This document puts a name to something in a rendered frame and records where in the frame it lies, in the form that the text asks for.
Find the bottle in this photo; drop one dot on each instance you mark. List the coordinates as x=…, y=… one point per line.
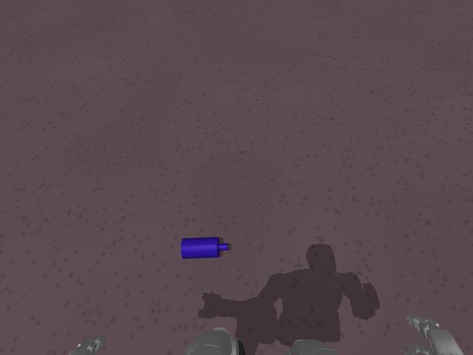
x=202, y=247

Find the right robot hand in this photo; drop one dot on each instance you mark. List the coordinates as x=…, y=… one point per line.
x=441, y=342

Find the left robot hand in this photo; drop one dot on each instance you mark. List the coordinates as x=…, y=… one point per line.
x=89, y=346

